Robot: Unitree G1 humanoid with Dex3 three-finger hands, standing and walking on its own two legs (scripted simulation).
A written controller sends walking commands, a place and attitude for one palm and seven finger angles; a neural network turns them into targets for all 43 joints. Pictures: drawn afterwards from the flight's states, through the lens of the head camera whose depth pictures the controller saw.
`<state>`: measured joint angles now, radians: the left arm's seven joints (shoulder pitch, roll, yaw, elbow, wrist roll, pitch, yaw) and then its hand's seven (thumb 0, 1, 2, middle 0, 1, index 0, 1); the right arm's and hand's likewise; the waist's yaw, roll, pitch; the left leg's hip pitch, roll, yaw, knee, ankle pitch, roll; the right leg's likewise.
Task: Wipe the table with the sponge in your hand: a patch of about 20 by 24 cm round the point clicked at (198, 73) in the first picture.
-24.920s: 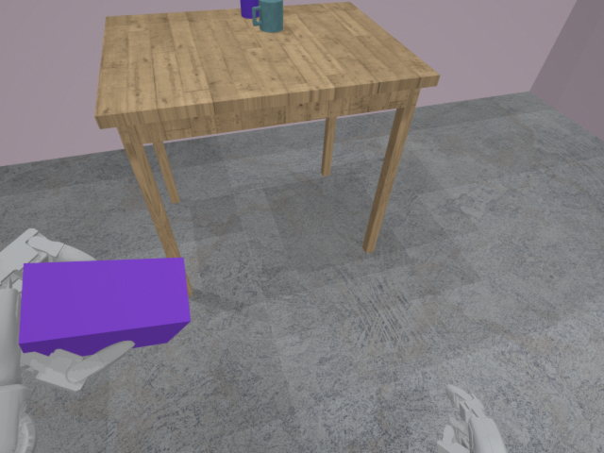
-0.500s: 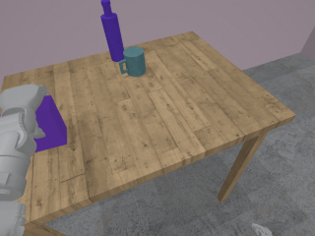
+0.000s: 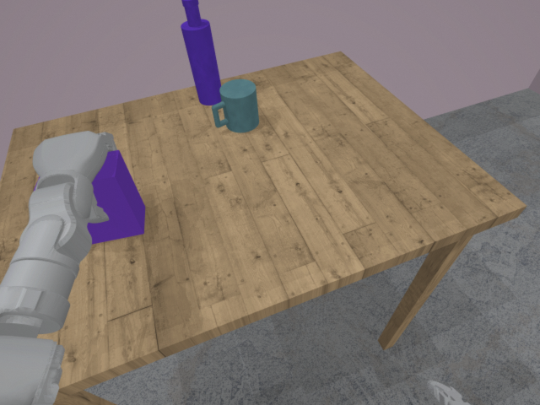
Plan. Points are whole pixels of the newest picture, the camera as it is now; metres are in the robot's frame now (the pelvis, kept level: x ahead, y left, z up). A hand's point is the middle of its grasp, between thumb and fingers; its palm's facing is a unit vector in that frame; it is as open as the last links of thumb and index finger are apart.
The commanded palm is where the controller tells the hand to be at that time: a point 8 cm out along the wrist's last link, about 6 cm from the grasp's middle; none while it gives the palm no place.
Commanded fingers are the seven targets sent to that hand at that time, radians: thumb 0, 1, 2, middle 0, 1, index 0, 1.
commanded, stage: slide across to the middle lane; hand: left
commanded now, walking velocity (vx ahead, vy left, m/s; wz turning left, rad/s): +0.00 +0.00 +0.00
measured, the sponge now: (103, 209) +0.38 +0.31 +0.08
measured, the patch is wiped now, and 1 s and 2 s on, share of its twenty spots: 0.55 0.75 0.75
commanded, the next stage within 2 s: wipe back along the middle lane in 0.30 s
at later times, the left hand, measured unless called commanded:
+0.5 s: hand (112, 177) +0.40 +0.28 +0.13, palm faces -0.03 -0.03 -1.00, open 10.4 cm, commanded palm +0.37 +0.27 +0.19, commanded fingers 0.00 0.10 1.30 -1.20 -1.60 -1.20 -1.60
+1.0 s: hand (114, 207) +0.34 +0.26 +0.13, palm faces +0.06 -0.05 -1.00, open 10.4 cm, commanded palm +0.30 +0.24 +0.17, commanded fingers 0.00 0.10 1.30 -1.20 -1.60 -1.20 -1.60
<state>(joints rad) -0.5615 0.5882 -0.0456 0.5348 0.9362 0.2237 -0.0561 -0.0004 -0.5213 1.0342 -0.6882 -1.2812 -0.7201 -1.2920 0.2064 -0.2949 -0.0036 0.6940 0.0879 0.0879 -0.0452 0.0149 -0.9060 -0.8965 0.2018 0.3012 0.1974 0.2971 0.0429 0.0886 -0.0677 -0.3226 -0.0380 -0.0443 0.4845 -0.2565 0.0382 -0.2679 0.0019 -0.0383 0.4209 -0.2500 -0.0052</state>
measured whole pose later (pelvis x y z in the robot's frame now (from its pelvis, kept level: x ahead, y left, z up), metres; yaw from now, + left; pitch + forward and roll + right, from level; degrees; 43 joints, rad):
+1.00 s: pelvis +0.00 -0.01 +0.00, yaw -1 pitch +2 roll +0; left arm -0.35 0.46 -0.16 0.21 0.94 0.50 -0.05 -0.01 -0.51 1.03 -0.67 -1.30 -0.70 -1.31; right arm 0.06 -0.28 0.04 0.66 0.09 0.10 -0.02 0.02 -0.91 -0.90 0.20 0.30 0.20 0.30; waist 0.08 0.10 -0.08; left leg -0.24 -0.03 -0.03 0.47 -0.26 0.03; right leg -0.21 0.01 -0.02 0.44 -0.27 -0.01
